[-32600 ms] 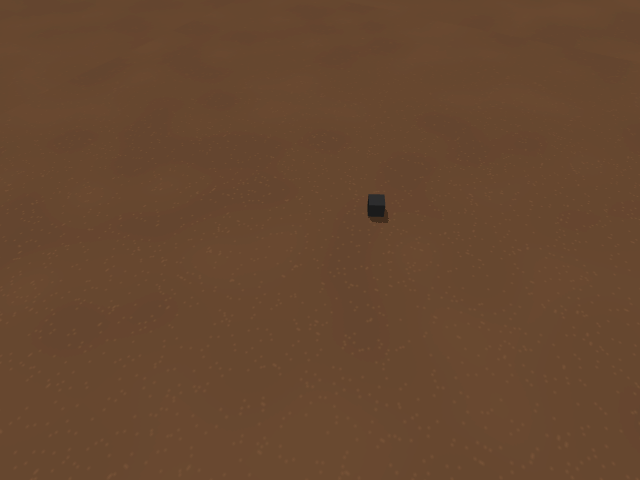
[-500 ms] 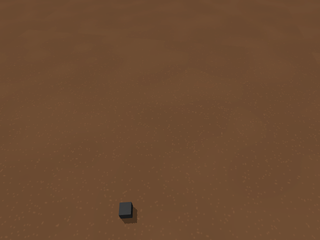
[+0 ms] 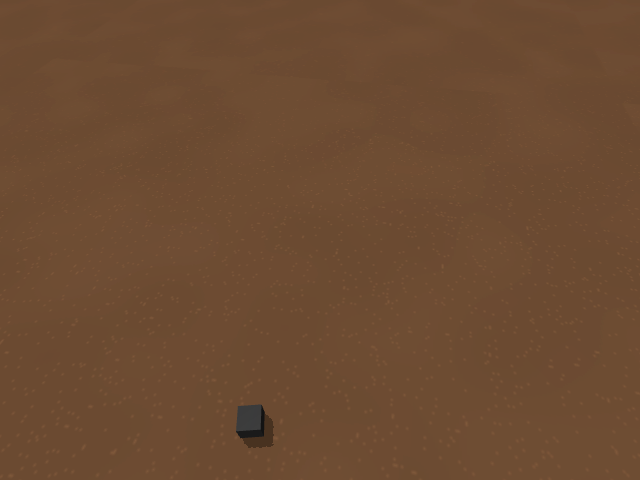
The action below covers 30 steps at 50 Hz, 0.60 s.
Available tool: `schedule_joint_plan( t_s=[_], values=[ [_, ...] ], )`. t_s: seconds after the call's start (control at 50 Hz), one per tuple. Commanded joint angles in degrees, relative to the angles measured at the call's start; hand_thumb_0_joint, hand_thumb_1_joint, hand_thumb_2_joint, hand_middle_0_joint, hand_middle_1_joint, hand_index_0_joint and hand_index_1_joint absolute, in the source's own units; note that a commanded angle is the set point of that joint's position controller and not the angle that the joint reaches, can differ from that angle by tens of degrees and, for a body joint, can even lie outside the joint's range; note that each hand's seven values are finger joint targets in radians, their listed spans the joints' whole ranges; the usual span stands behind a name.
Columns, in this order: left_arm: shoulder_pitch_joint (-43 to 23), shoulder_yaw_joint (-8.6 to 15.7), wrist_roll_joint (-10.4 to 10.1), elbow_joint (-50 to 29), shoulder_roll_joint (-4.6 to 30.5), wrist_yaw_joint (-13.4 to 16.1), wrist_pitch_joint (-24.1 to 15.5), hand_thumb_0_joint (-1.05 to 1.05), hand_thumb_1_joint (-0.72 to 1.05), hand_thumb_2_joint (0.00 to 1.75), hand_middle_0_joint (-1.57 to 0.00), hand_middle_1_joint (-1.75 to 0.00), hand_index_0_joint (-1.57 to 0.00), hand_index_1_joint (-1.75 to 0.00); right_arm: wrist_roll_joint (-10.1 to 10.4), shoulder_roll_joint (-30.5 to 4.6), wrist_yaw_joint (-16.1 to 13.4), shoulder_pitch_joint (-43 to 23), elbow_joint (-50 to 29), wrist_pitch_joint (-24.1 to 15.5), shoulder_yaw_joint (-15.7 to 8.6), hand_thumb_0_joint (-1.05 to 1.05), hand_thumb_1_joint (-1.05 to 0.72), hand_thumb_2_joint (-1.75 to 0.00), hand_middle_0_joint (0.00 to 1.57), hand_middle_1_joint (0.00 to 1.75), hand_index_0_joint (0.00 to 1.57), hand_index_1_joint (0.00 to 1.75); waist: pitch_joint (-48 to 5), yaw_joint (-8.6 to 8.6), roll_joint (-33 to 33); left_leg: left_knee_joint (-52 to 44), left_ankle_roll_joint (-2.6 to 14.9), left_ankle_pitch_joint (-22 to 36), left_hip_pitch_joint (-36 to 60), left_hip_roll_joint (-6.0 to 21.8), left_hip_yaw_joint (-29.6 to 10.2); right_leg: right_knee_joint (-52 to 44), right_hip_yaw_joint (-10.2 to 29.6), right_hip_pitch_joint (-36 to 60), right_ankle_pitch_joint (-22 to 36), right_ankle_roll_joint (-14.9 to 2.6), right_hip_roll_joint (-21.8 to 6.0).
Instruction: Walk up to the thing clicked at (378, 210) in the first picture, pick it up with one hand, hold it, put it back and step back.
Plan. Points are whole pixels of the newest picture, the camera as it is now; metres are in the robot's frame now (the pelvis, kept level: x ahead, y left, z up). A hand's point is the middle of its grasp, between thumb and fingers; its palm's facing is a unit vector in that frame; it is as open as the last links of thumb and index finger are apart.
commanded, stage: stand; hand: left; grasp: from above
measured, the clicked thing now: (250, 421) +0.41 +0.25 -0.75
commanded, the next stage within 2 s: step back in 0.30 s
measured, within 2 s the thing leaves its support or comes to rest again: neither
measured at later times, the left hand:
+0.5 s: hand out of the picture +0.08 +0.28 -0.17, palm faces +0.00 -0.93 -0.38, open 7.4 cm
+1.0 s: hand out of the picture -0.01 +0.28 -0.18, palm faces -0.10 -0.91 -0.39, open 7.3 cm
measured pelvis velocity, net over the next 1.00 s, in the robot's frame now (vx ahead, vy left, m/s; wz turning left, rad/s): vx -0.13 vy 0.02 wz -0.07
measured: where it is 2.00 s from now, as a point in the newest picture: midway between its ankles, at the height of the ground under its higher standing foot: outside the picture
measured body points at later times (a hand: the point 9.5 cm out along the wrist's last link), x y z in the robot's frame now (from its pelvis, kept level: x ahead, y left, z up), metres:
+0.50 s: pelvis -0.03 +0.01 -0.01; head +0.02 +0.01 +0.43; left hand +0.08 +0.32 -0.14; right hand +0.07 -0.31 -0.14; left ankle -0.01 +0.13 -0.73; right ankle -0.02 -0.13 -0.75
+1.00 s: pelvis -0.13 +0.02 -0.03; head -0.07 +0.01 +0.41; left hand -0.01 +0.32 -0.15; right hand -0.04 -0.30 -0.16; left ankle -0.04 +0.14 -0.74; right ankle -0.15 -0.10 -0.75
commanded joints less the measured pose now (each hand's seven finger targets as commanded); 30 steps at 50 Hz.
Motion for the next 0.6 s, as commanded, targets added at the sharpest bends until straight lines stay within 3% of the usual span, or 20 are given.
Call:
schedule_joint_plan(
  t_s=[0.0, 0.04, 0.1, 0.26, 0.28, 0.32, 0.38, 0.42, 0.44, 0.46, 0.48, 0.5, 0.52, 0.54, 0.56, 0.58],
  values=[
    [-2.7, 2.5, 0.3, -3.7, 12.1, 0.6, -1.3, 0.0, 0.9, 0.9, -0.2, -0.3, -0.2, -0.3, 0.1, -11.8, -1.0, -2.1, -3.3, -1.1, -1.9, 0.0, -0.9, -0.9, 0.2, 0.3, 0.2, 0.3, -4.4, -0.32, 0.4, -2.5, 2.31, 9.2, 0.3, 6.1, -3.6, -3.1, 4.6, -0.1, 8.8, -1.83, -6.0],
    [-2.2, 2.4, 0.2, -3.6, 12.0, 0.6, -1.3, 0.0, 0.9, 0.9, -0.2, -0.3, -0.2, -0.3, 0.1, -11.7, -1.0, -2.2, -3.4, -1.3, -1.8, 0.0, -0.9, -0.9, 0.2, 0.3, 0.2, 0.3, -4.7, -0.27, 0.3, -1.8, 2.21, 12.4, 1.8, 6.2, -3.6, -2.6, 4.5, -0.4, 11.2, -1.83, -6.0],
    [-2.1, 2.3, 0.1, -3.4, 11.9, 0.5, -1.2, 0.0, 0.9, 0.9, -0.2, -0.3, -0.2, -0.3, 0.2, -12.0, -1.0, -1.8, -3.1, -1.2, -1.7, 0.0, -0.9, -0.9, 0.2, 0.3, 0.2, 0.3, -3.7, -0.21, 0.3, -2.6, 2.08, 9.8, 0.6, 6.0, -3.6, -3.1, 4.4, -0.6, 8.6, -1.66, -5.7],
    [-2.1, 2.1, 0.0, -3.5, 12.0, 0.5, -1.3, 0.0, 0.9, 0.9, -0.2, -0.3, -0.2, -0.3, 0.2, -12.1, -0.9, -1.7, -3.3, -1.1, -1.7, 0.0, -0.9, -0.9, 0.2, 0.3, 0.2, 0.3, -3.7, -0.4, 0.2, -2.4, 1.9, 10.2, 0.6, 5.9, -3.4, -3.2, 4.6, -0.5, 9.8, -1.65, -5.9],
    [-1.7, 4.6, -1.0, -5.0, 16.7, 0.9, -0.8, 0.0, 0.9, 0.9, -0.2, -0.3, -0.2, -0.3, 0.5, -14.9, -0.6, -4.2, -4.8, 0.0, -2.7, 0.0, -0.9, -0.9, 0.2, 0.3, 0.2, 0.3, 2.2, -0.26, -0.5, 4.0, 3.18, 18.8, -4.1, 4.8, -3.9, 1.7, 5.5, -4.2, 20.8, -2.35, -5.3],
    [0.4, 5.1, -1.3, -6.5, 16.3, 1.2, -0.5, 0.0, 0.9, 0.9, -0.2, -0.3, -0.2, -0.3, 1.3, -13.5, -0.5, -3.1, -6.4, 0.6, -2.8, 0.0, -0.9, -0.9, 0.2, 0.3, 0.2, 0.3, -2.8, -0.12, -1.1, 9.4, 3.64, 21.8, -2.6, 4.0, -2.3, 4.4, 5.2, -2.7, 27.0, -4.34, -6.2],
    [-2.1, 5.7, -1.0, -10.2, 17.2, 1.3, 0.1, 0.0, 0.9, 0.9, -0.2, -0.3, -0.2, -0.3, 1.4, -12.8, -0.4, -1.3, -8.2, 1.7, -3.3, 0.0, -0.9, -0.9, 0.2, 0.3, 0.2, 0.3, -6.7, -1.01, -5.2, 18.1, 2.83, 11.7, -4.8, -0.2, 0.3, 3.9, 9.8, -3.9, 27.5, -9.72, -11.2],
    [-5.2, 5.9, 0.1, -13.1, 18.6, 1.5, 0.5, 0.0, 0.9, 0.9, -0.2, -0.3, -0.2, -0.3, 0.9, -13.1, 0.0, 0.2, -9.6, 2.6, -4.2, 0.0, -0.9, -0.9, 0.2, 0.3, 0.2, 0.3, -6.5, -1.38, -9.9, 28.2, 3.38, -8.6, -6.5, -3.3, 0.1, 3.5, 14.2, -8.5, 25.8, -14.35, -16.9],
    [-6.6, 6.0, 0.6, -14.5, 18.6, 1.5, 0.7, 0.0, 0.9, 0.9, -0.2, -0.3, -0.2, -0.3, 0.7, -12.8, 0.2, 2.2, -10.0, 3.0, -4.3, 0.0, -0.9, -0.9, 0.2, 0.3, 0.2, 0.3, -6.3, -2.24, -11.5, 30.9, 4.13, -16.9, -7.3, -2.9, -1.3, 4.7, 14.3, -10.2, 24.9, -15.38, -18.3],
    [-7.4, 6.0, 0.8, -15.2, 18.3, 1.5, 0.8, 0.0, 0.9, 0.9, -0.2, -0.3, -0.2, -0.3, 0.9, -12.6, 0.4, 3.2, -10.6, 3.0, -4.4, 0.0, -0.9, -0.9, 0.2, 0.3, 0.2, 0.3, -5.3, -2.72, -11.5, 29.8, 4.61, -18.7, -7.7, -2.0, -2.6, 6.7, 12.9, -11.5, 24.5, -14.98, -17.7],
    [-8.1, 5.7, 0.8, -16.0, 17.8, 1.5, 0.9, 0.0, 0.9, 0.9, -0.2, -0.3, -0.2, -0.3, 1.0, -12.9, 0.6, 3.8, -10.9, 2.8, -4.7, 0.0, -0.9, -0.9, 0.2, 0.3, 0.2, 0.3, -5.0, -3.02, -10.9, 27.3, 4.73, -15.3, -7.3, -2.2, -2.1, 9.5, 11.2, -11.9, 24.9, -13.6, -15.8],
    [-8.4, 5.3, 0.7, -16.5, 17.0, 1.5, 1.2, 0.0, 0.9, 0.9, -0.2, -0.3, -0.2, -0.3, 0.9, -12.8, 0.5, 4.7, -10.9, 2.4, -4.8, 0.0, -0.9, -0.9, 0.2, 0.3, 0.2, 0.3, -4.7, -3.37, -9.9, 20.8, 4.49, -6.6, -7.2, -1.6, -1.0, 12.7, 8.9, -11.3, 23.3, -11.09, -13.0],
    [-7.3, 5.1, 0.3, -16.8, 16.2, 1.4, 1.6, 0.0, 0.9, 0.9, -0.2, -0.3, -0.2, -0.3, 0.7, -13.9, 0.3, 5.1, -11.2, 1.9, -5.0, 0.0, -0.9, -0.9, 0.2, 0.3, 0.2, 0.3, -4.6, -3.07, -4.8, 11.2, 4.78, 12.4, -7.3, 1.6, -2.9, 18.4, 5.9, -10.0, 17.6, -7.51, -8.2],
    [-6.4, 4.7, -0.5, -17.5, 13.3, 1.4, 2.2, 0.0, 0.9, 0.9, -0.2, -0.3, -0.2, -0.3, -0.4, -17.5, 0.1, 4.2, -12.0, 1.4, -5.9, 0.0, -0.9, -0.9, 0.2, 0.3, 0.2, 0.3, -4.7, -2.36, 5.7, 6.5, 7.92, 27.4, -5.3, 9.1, -13.1, 28.9, 2.4, -14.2, 6.9, -3.84, 0.7],
    [-5.4, 4.7, -0.5, -17.8, 11.7, 1.7, 2.8, 0.0, 0.9, 0.9, -0.2, -0.3, -0.2, -0.3, -0.8, -20.0, 0.0, 4.9, -12.4, 1.0, -6.3, 0.0, -0.9, -0.9, 0.2, 0.3, 0.2, 0.3, -3.9, -2.18, 10.6, 3.7, 13.01, 37.9, -2.6, 15.8, -22.2, 37.1, 6.0, -21.0, -22.8, -3.26, 7.6],
    [-3.5, 4.7, -0.3, -17.8, 12.0, 2.2, 3.2, 0.0, 0.9, 0.9, -0.2, -0.3, -0.2, -0.3, -0.5, -21.5, -0.2, 4.9, -13.1, 0.8, -6.8, 0.0, -0.9, -0.9, 0.2, 0.3, 0.2, 0.3, -6.0, -2.31, 9.1, 4.7, 16.01, 40.0, -2.4, 18.9, -24.0, 44.5, 11.5, -21.3, -27.4, -3.37, 8.1]
  ],
)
